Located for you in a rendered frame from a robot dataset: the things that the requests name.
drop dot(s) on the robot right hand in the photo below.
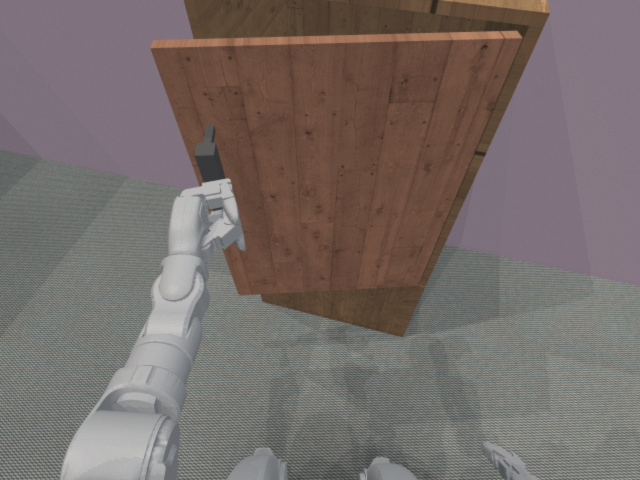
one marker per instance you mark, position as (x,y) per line
(510,466)

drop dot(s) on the left robot upper arm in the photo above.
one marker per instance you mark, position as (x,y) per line
(117,445)

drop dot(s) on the right robot shin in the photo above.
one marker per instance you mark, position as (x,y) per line
(380,460)

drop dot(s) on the robot left hand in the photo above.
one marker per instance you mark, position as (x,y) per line
(189,221)

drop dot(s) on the left robot forearm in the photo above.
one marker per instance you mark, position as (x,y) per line
(154,377)

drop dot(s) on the cupboard door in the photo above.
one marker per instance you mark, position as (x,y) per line
(345,152)

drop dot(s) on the left robot thigh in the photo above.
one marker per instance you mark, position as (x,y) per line
(259,467)

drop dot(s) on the handle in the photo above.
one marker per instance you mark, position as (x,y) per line
(208,159)

